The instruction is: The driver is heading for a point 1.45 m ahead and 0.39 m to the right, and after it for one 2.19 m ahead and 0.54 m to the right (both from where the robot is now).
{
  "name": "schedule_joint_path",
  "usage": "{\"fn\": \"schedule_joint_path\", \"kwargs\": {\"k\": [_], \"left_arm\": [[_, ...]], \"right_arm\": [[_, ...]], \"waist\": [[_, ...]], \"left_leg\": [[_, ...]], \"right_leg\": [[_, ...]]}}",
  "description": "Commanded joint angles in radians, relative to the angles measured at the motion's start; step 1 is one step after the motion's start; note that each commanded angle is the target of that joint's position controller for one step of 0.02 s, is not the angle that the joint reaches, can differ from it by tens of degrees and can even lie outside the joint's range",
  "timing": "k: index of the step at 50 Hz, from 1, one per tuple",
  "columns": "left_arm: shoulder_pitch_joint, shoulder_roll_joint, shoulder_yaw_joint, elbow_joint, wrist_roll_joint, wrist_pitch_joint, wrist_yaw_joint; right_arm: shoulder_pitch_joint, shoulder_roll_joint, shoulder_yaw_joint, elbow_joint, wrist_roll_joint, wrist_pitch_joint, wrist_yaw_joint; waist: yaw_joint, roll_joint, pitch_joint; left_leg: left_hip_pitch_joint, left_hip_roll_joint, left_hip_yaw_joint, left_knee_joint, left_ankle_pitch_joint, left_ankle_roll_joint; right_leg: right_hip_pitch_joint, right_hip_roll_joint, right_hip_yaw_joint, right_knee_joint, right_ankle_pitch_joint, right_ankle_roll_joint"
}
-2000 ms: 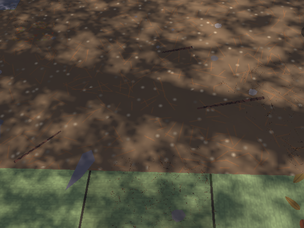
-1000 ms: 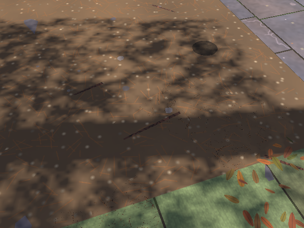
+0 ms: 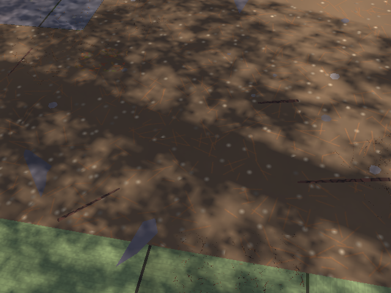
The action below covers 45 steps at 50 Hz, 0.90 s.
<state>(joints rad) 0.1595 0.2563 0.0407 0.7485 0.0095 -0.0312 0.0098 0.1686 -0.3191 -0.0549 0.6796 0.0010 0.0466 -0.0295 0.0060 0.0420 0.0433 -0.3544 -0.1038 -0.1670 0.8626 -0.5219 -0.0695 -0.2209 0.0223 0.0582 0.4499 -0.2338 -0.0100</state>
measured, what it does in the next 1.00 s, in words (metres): walks ahead: left foot, then left foot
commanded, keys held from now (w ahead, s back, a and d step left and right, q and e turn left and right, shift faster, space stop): no key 0.12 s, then w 0.50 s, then w+e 0.38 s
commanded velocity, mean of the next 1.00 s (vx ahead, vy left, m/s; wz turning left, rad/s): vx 0.32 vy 0.00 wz -0.08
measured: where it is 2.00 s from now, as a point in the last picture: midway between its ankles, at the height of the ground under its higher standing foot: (257, 207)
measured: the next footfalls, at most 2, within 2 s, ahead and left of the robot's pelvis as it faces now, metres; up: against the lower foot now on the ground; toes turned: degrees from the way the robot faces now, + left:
left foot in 0.16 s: +0.02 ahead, +0.15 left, +0.00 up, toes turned -5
left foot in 0.84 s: +0.41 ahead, +0.14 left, +0.00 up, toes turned -5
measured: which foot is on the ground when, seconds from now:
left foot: up 0.00-0.14, down 0.16-0.42, up 0.44-0.82, down 0.84-1.00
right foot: down 0.00-0.84, up 0.86-1.00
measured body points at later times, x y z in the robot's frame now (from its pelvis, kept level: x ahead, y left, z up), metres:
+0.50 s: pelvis +0.07 -0.01 -0.01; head +0.08 -0.02 +0.44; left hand +0.16 +0.27 -0.11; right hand +0.14 -0.28 -0.13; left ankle -0.01 +0.14 -0.68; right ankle +0.04 -0.10 -0.74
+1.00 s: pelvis +0.32 +0.05 +0.00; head +0.35 +0.05 +0.45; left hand +0.43 +0.32 -0.12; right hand +0.42 -0.24 -0.10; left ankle +0.37 +0.14 -0.74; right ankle +0.24 -0.09 -0.65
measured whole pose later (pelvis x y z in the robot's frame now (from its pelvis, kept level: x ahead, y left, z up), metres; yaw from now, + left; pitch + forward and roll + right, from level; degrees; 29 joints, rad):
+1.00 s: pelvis +0.32 +0.05 +0.00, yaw -9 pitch +0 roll +1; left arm 0.31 0.32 0.06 0.80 -0.04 -0.04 0.01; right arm 0.21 -0.27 -0.05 0.71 -0.01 -0.10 0.02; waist 0.01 -0.05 0.05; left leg -0.26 -0.02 0.09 0.42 -0.17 0.03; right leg -0.46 -0.06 0.06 1.17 -0.32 -0.01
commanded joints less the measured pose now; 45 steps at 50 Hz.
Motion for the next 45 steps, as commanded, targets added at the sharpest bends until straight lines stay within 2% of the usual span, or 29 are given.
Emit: {"fn": "schedule_joint_path", "kwargs": {"k": [1, 3, 6, 7, 8, 9, 10, 11, 12, 13, 15, 17, 18, 20, 21, 22, 23, 24, 27, 30, 33, 35, 38, 40, 41, 42, 43, 44, 45], "left_arm": [[-0.072, 0.144, 0.026, -0.054, -0.009, -0.006, 0.006], [-0.057, 0.142, 0.025, -0.042, -0.005, 0.008, 0.005], [-0.035, 0.148, 0.02, -0.024, -0.015, 0.021, 0.002], [-0.004, 0.137, 0.015, -0.012, -0.016, 0.016, 0.0], [0.017, 0.127, 0.007, -0.004, -0.004, 0.005, -0.006], [0.032, 0.123, 0.007, -0.008, 0.002, -0.004, -0.011], [-0.024, 0.126, 0.004, -0.009, 0.0, -0.007, -0.009], [-0.057, 0.118, 0.005, -0.022, -0.009, -0.012, -0.007], [-0.071, 0.1, 0.003, -0.028, -0.019, -0.019, -0.004], [-0.077, 0.091, 0.004, -0.039, -0.03, -0.028, -0.004], [-0.105, 0.102, 0.01, -0.059, -0.044, -0.054, -0.013], [-0.078, 0.094, 0.009, -0.05, -0.049, -0.075, -0.032], [-0.02, 0.091, 0.011, -0.02, -0.045, -0.08, -0.039], [0.151, 0.123, 0.032, 0.057, -0.032, -0.075, -0.041], [0.271, 0.19, 0.05, 0.076, -0.032, -0.074, -0.035], [0.345, 0.296, 0.074, 0.085, -0.026, -0.077, -0.046], [0.29, 0.23, 0.053, 0.077, -0.02, -0.083, -0.046], [0.242, 0.178, 0.039, 0.063, -0.02, -0.084, -0.038], [0.193, 0.146, 0.024, 0.044, -0.007, -0.069, -0.027], [0.207, 0.157, 0.022, 0.048, -0.02, -0.055, -0.017], [0.232, 0.192, 0.027, 0.057, -0.025, -0.046, -0.006], [0.26, 0.218, 0.035, 0.066, -0.032, -0.043, -0.002], [0.248, 0.232, 0.045, 0.067, -0.042, -0.038, 0.003], [0.231, 0.237, 0.049, 0.063, -0.034, -0.032, 0.003], [0.234, 0.212, 0.039, 0.057, -0.023, -0.03, 0.001], [0.25, 0.128, 0.011, 0.026, 0.007, -0.029, 0.0], [0.414, 0.008, -0.019, 0.006, -0.031, -0.042, -0.001], [0.341, 0.142, 0.012, 0.023, -0.062, -0.045, -0.002], [0.239, 0.19, 0.031, -0.002, -0.073, -0.042, -0.002]], "right_arm": [[0.041, -0.066, -0.027, -0.033, 0.003, -0.001, -0.003], [0.011, -0.023, -0.01, -0.032, 0.005, -0.009, 0.002], [0.048, -0.035, -0.016, 0.001, 0.011, -0.016, 0.003], [0.063, -0.047, -0.015, 0.012, 0.002, -0.016, 0.002], [0.065, -0.084, -0.02, 0.006, -0.008, -0.014, -0.003], [0.068, -0.144, -0.036, 0.02, -0.005, -0.011, -0.003], [0.089, -0.12, -0.036, 0.021, -0.004, -0.014, 0.004], [0.105, -0.109, -0.03, 0.022, -0.009, -0.023, 0.006], [0.133, -0.124, -0.032, 0.03, -0.01, -0.035, 0.005], [0.156, -0.14, -0.034, 0.039, -0.004, -0.049, 0.006], [0.18, -0.137, -0.031, 0.049, 0.006, -0.071, 0.003], [0.155, -0.133, -0.029, 0.039, 0.017, -0.077, 0.005], [0.113, -0.134, -0.029, 0.026, 0.025, -0.074, 0.007], [0.075, -0.09, -0.016, 0.004, 0.014, -0.077, 0.006], [0.038, -0.02, 0.005, -0.028, 0.002, -0.085, 0.007], [0.038, -0.023, 0.003, -0.079, 0.018, -0.103, -0.004], [0.057, -0.082, -0.016, -0.072, 0.042, -0.115, -0.004], [0.059, -0.086, -0.017, -0.058, 0.051, -0.124, 0.006], [0.023, -0.061, -0.018, -0.045, 0.02, -0.138, 0.032], [-0.027, -0.009, 0.001, -0.067, 0.009, -0.137, 0.055], [-0.143, 0.027, 0.02, -0.113, 0.013, -0.146, 0.067], [-0.177, 0.002, 0.015, -0.131, 0.02, -0.15, 0.073], [-0.16, -0.057, -0.005, -0.137, 0.023, -0.155, 0.071], [-0.038, -0.103, -0.031, -0.108, 0.021, -0.155, 0.058], [0.103, -0.137, -0.052, -0.073, 0.02, -0.149, 0.046], [0.271, -0.207, -0.07, -0.055, 0.002, -0.14, 0.031], [0.282, -0.269, -0.072, -0.044, -0.022, -0.137, 0.044], [0.232, -0.149, -0.048, -0.05, -0.012, -0.14, 0.047], [0.162, -0.102, -0.033, -0.047, 0.001, -0.143, 0.044]], "waist": [[-0.03, -0.179, -0.064], [-0.003, -0.208, -0.08], [-0.015, -0.205, -0.103], [-0.014, -0.183, -0.123], [-0.005, -0.131, -0.135], [0.031, -0.017, -0.117], [-0.018, 0.005, -0.084], [-0.032, 0.041, -0.023], [-0.042, 0.105, 0.028], [-0.045, 0.173, 0.078], [-0.052, 0.197, 0.131], [-0.027, 0.173, 0.103], [0.01, 0.155, 0.074], [0.081, 0.095, -0.013], [0.126, -0.087, -0.044], [0.135, -0.324, -0.065], [0.094, -0.237, 0.006], [0.073, -0.189, 0.064], [0.048, -0.123, 0.059], [0.053, -0.127, 0.043], [0.079, -0.119, 0.061], [0.078, -0.132, 0.068], [0.028, -0.138, 0.063], [-0.057, -0.138, -0.026], [-0.128, -0.129, -0.13], [-0.179, -0.004, -0.3], [-0.075, 0.317, -0.448], [-0.104, 0.2, -0.329], [-0.093, 0.131, -0.177]], "left_leg": [[-0.03, 0.078, 0.033, 0.027, 0.01, -0.049], [0.036, 0.096, 0.089, -0.142, 0.045, -0.048], [0.168, 0.086, 0.134, -0.458, 0.284, -0.022], [0.253, 0.09, 0.122, -0.535, 0.373, -0.002], [0.335, 0.14, 0.068, -0.497, 0.432, 0.025], [0.291, 0.145, 0.06, -0.415, 0.263, 0.078], [0.204, 0.139, 0.036, -0.443, 0.003, 0.128], [0.15, 0.173, -0.036, -0.513, -0.151, 0.165], [0.134, 0.234, -0.139, -0.588, -0.243, 0.203], [0.14, 0.309, -0.257, -0.652, -0.287, 0.248], [0.148, 0.379, -0.349, -0.685, -0.197, 0.292], [0.172, 0.358, -0.274, -0.66, -0.077, 0.264], [0.11, 0.313, -0.194, -0.636, -0.002, 0.235], [-0.03, 0.228, -0.066, -0.499, 0.144, 0.177], [-0.158, 0.124, 0.06, -0.219, 0.188, 0.11], [-0.334, 0.045, 0.109, 0.075, -0.01, 0.064], [-0.444, 0.096, 0.045, 0.239, -0.055, 0.074], [-0.497, 0.142, 0.038, 0.285, 0.038, 0.095], [-0.472, 0.212, 0.089, 0.216, 0.226, 0.105], [-0.393, 0.199, 0.157, 0.045, 0.313, 0.065], [-0.254, 0.158, 0.189, -0.193, 0.448, 0.04], [-0.183, 0.134, 0.181, -0.262, 0.506, 0.039], [-0.119, 0.128, 0.139, -0.328, 0.515, 0.071], [0.08, 0.096, 0.163, -0.36, 0.478, 0.111], [0.296, 0.108, 0.165, -0.351, 0.468, 0.134], [0.579, 0.317, -0.048, -0.322, 0.37, 0.188], [0.768, 0.538, -0.543, -0.509, 0.082, 0.33], [0.654, 0.505, -0.58, -0.617, -0.093, 0.304], [0.527, 0.479, -0.402, -0.618, -0.044, 0.268]], "right_leg": [[0.075, -0.228, 0.198, -0.105, 0.376, -0.183], [0.088, -0.191, 0.154, -0.078, 0.425, -0.173], [0.1, -0.181, 0.154, -0.044, 0.434, -0.161], [0.07, -0.166, 0.152, -0.061, 0.29, -0.127], [-0.003, -0.143, 0.137, -0.062, 0.11, -0.077], [-0.044, -0.054, 0.048, -0.048, -0.125, -0.041], [-0.05, -0.004, -0.018, 0.022, -0.269, -0.01], [-0.103, 0.017, -0.049, 0.096, -0.305, -0.001], [-0.163, 0.031, -0.084, 0.187, -0.287, 0.004], [-0.227, 0.034, -0.105, 0.256, -0.247, 0.001], [-0.296, -0.018, -0.048, 0.306, -0.257, -0.038], [-0.233, -0.033, -0.056, 0.185, -0.252, -0.073], [-0.077, -0.012, -0.088, 0.071, -0.133, -0.079], [0.231, -0.001, -0.073, 0.033, 0.021, -0.064], [0.354, -0.159, 0.178, -0.09, -0.105, -0.124], [0.416, -0.37, 0.597, -0.245, -0.246, -0.273], [0.378, -0.416, 0.654, -0.271, -0.319, -0.313], [0.357, -0.378, 0.548, -0.265, -0.301, -0.286], [0.313, -0.277, 0.303, -0.286, -0.012, -0.215], [0.255, -0.223, 0.145, -0.308, 0.213, -0.207], [0.147, -0.192, 0.081, -0.317, 0.237, -0.193], [0.121, -0.221, 0.106, -0.318, 0.237, -0.192], [0.173, -0.266, 0.139, -0.272, 0.303, -0.157], [0.173, -0.233, 0.106, -0.097, 0.538, -0.121], [0.097, -0.177, 0.074, 0.093, 0.548, -0.09], [-0.091, -0.103, 0.042, 0.413, 0.244, -0.054], [-0.363, 0.037, 0.048, 0.733, -0.35, -0.011], [-0.459, -0.018, 0.107, 0.842, -0.312, -0.01], [-0.507, -0.062, 0.074, 0.852, -0.22, -0.017]]}}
